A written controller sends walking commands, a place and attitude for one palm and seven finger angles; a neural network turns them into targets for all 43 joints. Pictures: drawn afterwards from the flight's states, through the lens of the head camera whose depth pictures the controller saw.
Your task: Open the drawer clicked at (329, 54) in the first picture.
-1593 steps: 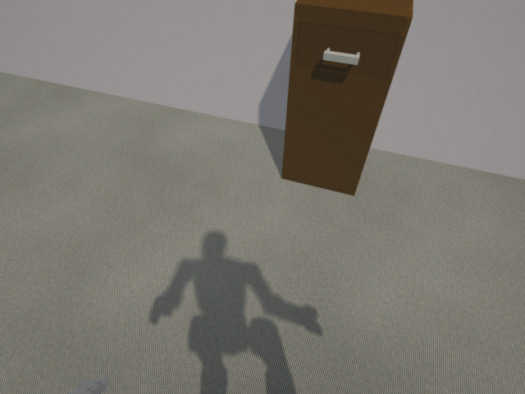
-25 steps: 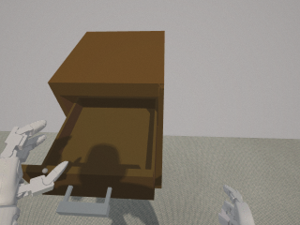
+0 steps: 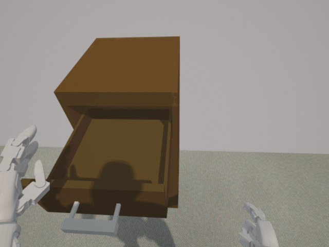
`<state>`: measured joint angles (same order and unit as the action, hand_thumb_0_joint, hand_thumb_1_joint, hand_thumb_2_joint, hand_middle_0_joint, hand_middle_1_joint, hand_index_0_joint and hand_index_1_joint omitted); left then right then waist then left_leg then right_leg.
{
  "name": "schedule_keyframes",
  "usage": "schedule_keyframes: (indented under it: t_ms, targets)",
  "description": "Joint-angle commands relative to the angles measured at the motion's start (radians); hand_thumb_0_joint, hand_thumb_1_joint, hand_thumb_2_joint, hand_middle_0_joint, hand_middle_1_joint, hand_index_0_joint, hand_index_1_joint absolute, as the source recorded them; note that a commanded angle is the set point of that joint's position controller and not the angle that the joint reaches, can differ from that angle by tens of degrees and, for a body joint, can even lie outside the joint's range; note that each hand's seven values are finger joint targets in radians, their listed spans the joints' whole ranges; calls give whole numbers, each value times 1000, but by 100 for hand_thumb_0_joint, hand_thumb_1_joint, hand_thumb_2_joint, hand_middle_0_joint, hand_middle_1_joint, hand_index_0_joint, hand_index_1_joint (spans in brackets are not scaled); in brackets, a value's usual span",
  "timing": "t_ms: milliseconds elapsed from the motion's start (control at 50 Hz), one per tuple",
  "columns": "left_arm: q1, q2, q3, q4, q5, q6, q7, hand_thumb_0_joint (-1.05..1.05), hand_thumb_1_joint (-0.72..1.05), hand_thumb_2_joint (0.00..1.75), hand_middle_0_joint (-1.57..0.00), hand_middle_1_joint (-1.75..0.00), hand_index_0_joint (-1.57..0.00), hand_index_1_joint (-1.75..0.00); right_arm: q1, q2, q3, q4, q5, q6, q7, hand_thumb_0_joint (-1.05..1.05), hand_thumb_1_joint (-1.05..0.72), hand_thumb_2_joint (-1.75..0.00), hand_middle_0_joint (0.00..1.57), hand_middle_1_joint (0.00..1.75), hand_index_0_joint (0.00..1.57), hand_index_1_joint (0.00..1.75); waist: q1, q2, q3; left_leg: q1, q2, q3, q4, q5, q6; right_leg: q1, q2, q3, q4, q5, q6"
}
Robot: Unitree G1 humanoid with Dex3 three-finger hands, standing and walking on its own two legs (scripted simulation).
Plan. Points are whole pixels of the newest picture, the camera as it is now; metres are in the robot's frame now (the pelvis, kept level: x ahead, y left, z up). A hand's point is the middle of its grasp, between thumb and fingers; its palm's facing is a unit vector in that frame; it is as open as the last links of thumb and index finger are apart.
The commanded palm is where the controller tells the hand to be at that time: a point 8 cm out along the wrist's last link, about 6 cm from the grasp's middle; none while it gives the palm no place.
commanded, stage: step back with the hand held close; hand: left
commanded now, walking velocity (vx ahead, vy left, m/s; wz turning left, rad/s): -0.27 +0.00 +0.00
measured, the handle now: (93, 216) +0.20 +0.21 -0.03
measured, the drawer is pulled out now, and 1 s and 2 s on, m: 0.30 0.30 0.30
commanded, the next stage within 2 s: stop stepping back and stand still in 1.14 s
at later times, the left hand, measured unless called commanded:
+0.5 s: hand (16, 206) +0.14 +0.27 +0.16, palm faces +0.31 -0.81 -0.50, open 7.4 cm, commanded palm +0.08 +0.31 +0.18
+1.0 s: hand out of the picture +0.05 +0.24 +0.17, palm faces +0.37 -0.80 -0.47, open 7.5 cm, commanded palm -0.01 +0.28 +0.18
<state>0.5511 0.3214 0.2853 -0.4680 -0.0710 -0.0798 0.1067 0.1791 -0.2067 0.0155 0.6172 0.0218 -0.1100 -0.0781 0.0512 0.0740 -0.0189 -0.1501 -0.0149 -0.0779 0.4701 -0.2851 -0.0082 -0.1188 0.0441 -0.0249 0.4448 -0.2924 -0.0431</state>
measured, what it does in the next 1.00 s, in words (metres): walks backwards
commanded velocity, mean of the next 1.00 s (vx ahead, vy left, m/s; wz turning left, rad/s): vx -0.30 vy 0.00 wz -0.02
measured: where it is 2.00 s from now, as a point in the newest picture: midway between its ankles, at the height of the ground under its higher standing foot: outside the picture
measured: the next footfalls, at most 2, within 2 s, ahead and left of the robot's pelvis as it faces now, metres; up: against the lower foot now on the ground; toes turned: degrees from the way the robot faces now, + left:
right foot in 1.06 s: -0.15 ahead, -0.12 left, +0.00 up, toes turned -2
left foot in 1.44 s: -0.28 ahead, +0.04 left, +0.00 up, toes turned +6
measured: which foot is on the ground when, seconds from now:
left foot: down 0.00-1.00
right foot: down 0.00-0.80, up 0.82-1.00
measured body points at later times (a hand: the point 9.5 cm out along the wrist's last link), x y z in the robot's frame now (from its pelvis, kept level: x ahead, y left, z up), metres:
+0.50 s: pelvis -0.05 +0.03 -0.01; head -0.03 +0.04 +0.44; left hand +0.12 +0.31 +0.18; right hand +0.13 -0.21 -0.08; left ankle -0.02 +0.13 -0.74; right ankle -0.03 -0.09 -0.74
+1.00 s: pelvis -0.14 +0.00 -0.01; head -0.11 +0.02 +0.44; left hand +0.03 +0.28 +0.20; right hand +0.04 -0.21 -0.09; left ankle -0.07 +0.13 -0.74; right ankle -0.16 -0.11 -0.72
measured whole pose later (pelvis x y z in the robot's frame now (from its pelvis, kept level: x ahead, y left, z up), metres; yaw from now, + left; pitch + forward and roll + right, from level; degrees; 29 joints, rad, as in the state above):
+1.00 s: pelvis -0.14 +0.00 -0.01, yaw +0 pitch +2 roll -1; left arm 0.64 0.41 0.42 -0.70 -0.05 -0.19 0.15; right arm 0.18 -0.16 0.01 0.60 -0.01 -0.11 -0.03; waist 0.01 -0.02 0.01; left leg -0.43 0.04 -0.01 0.57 -0.18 -0.01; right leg -0.39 0.03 -0.02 0.79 -0.43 0.02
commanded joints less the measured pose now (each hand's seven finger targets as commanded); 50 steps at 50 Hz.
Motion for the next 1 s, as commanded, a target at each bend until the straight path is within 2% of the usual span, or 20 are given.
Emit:
schedule_keyframes:
  t_ms: [0, 100, 200, 320, 460, 540, 580, 620, 640, 660, 700, 720, 740, 760, 780, 800, 820, 840, 880, 980]
  targets:
    - [-101, 222, 206, -187, 10, -123, 14, 0, 90, 90, -20, -30, -20, -30, -90, -101, -40, -167, 1, -24, 6, 0, -90, -90, 20, 30, 20, 30, -43, -144, 34, -47, 29, 3, 39, 191, 48, -114, -138, 73, -144, 323, 27]
    - [33, 164, 147, -197, 16, -138, 4, 0, 90, 90, -20, -30, -20, -30, -105, -122, -58, -194, 4, 9, 16, 0, -90, -90, 20, 30, 20, 30, -51, -90, -80, -46, 30, 12, 67, 276, 44, -74, -172, 69, -85, 401, 14]
    - [106, 211, 198, -306, 16, -146, 16, 0, 90, 90, -20, -30, -20, -30, -118, -124, -76, -221, 6, 40, 14, 0, -90, -90, 20, 30, 20, 30, -49, -85, -173, -68, 64, -5, 48, 420, 42, -23, -147, 38, -11, 437, 26]
    - [123, 254, 237, -398, 13, -149, 35, 0, 90, 90, -20, -30, -20, -30, -119, -127, -76, -231, 3, 44, -1, 0, -90, -90, 20, 30, 20, 30, -46, 12, -186, -149, 112, -67, -19, 434, 50, -5, -103, 14, 65, 348, 36]
    - [121, 218, 219, -392, 20, -151, 37, 0, 90, 90, -20, -30, -20, -30, -91, -124, -68, -225, -16, 11, 7, 0, -90, -90, 20, 30, 20, 30, -44, 96, -114, -331, 199, -145, -125, 261, 94, -14, -47, 8, 203, -1, 52]
    - [87, 199, 209, -363, 30, -154, 38, 0, 90, 90, -20, -30, -20, -30, -79, -135, -62, -226, -12, -3, 9, 0, -90, -90, 20, 30, 20, 30, -53, 40, -64, -490, 179, -130, -101, -34, 100, 47, -58, 34, 168, 72, 49]
    - [68, 209, 217, -334, 30, -158, 40, 0, 90, 90, -20, -30, -20, -30, -81, -125, -62, -230, -3, -5, 10, 0, -90, -90, 20, 30, 20, 30, -57, -83, -60, -493, 107, -78, -3, -184, 75, -12, -124, 115, 65, 75, 28]
    - [40, 227, 214, -345, 26, -162, 47, 0, 90, 90, -20, -30, -20, -30, -63, -134, -77, -216, -2, -4, 12, 0, -90, -90, 20, 30, 20, 30, -66, -200, -38, -311, -1, -4, 254, -204, 26, -291, -252, 292, -158, -172, -56]
    - [28, 205, 178, -343, 22, -166, 51, 0, 90, 90, -20, -30, -20, -30, -51, -122, -71, -191, -4, 0, 14, 0, -90, -90, 20, 30, 20, 30, -72, -255, -51, -216, -21, 28, 412, -164, 10, -393, -340, 321, -220, -238, -94]
    - [17, 209, 175, -355, 24, -168, 54, 0, 90, 90, -20, -30, -20, -30, -66, -117, -67, -185, -10, 1, 14, 0, -90, -90, 20, 30, 20, 30, -70, -268, -60, -163, -16, 32, 493, -154, 9, -439, -370, 300, -227, -208, -111]
    - [25, 221, 192, -369, 26, -163, 57, 0, 90, 90, -20, -30, -20, -30, -79, -104, -46, -191, -19, 3, 11, 0, -90, -90, 20, 30, 20, 30, -74, -203, -59, -151, 21, 23, 319, -133, 19, -392, -323, 188, -142, -59, -82]
    - [16, 251, 215, -383, 27, -157, 62, 0, 90, 90, -20, -30, -20, -30, -90, -105, -39, -195, -18, 7, 6, 0, -90, -90, 20, 30, 20, 30, -78, -116, -38, -143, 28, 28, 124, -86, 15, -377, -260, 128, -75, -51, -42]
    - [46, 235, 210, -394, 25, -159, 65, 0, 90, 90, -20, -30, -20, -30, -82, -114, -38, -198, -17, 9, 0, 0, -90, -90, 20, 30, 20, 30, -75, 1, -25, -203, 79, -43, -89, -61, 34, -307, -169, 64, 59, -40, 1]
    - [52, 227, 210, -435, 29, -170, 67, 0, 90, 90, -20, -30, -20, -30, -89, -130, -45, -213, -18, 0, -3, 0, -90, -90, 20, 30, 20, 30, -63, 198, -36, -284, 223, -216, -200, 67, 89, -236, -62, 6, 278, -11, 47]
    - [25, 242, 220, -465, 43, -177, 70, 0, 90, 90, -20, -30, -20, -30, -78, -106, -50, -215, -29, -13, 4, 0, -90, -90, 20, 30, 20, 30, -58, 233, -70, -280, 312, -280, -164, 290, 127, -256, -42, 22, 425, -141, 50]
    - [47, 245, 228, -457, 35, -190, 69, 0, 90, 90, -20, -30, -20, -30, -68, -104, -62, -194, -35, -31, 11, 0, -90, -90, 20, 30, 20, 30, -49, 155, -107, -208, 319, -211, -109, 479, 150, -297, -37, 40, 500, -187, 49]
    - [72, 264, 250, -455, 31, -194, 66, 0, 90, 90, -20, -30, -20, -30, -53, -104, -70, -183, -43, -44, 14, 0, -90, -90, 20, 30, 20, 30, -56, 208, -165, -211, 331, -231, -126, 452, 155, -295, -38, 56, 597, -247, 51]
    - [73, 243, 239, -480, 23, -193, 64, 0, 90, 90, -20, -30, -20, -30, -42, -96, -71, -187, -48, -47, 19, 0, -90, -90, 20, 30, 20, 30, -55, 148, -160, -191, 329, -234, -85, 536, 172, -301, -39, 71, 593, -246, 55]
    - [85, 209, 218, -481, 20, -186, 57, 0, 90, 90, -20, -30, -20, -30, -46, -108, -78, -157, -39, -55, 31, 0, -90, -90, 20, 30, 20, 30, -49, 115, -159, -94, 299, -132, -30, 651, 157, -314, -40, 42, 487, -183, 65]
    - [84, 194, 204, -386, 6, -166, 40, 0, 90, 90, -20, -30, -20, -30, -89, -126, -65, -138, -28, -63, 42, 0, -90, -90, 20, 30, 20, 30, -53, 130, -127, -122, 283, -120, -30, 516, 123, -203, -32, 8, 190, -81, 72]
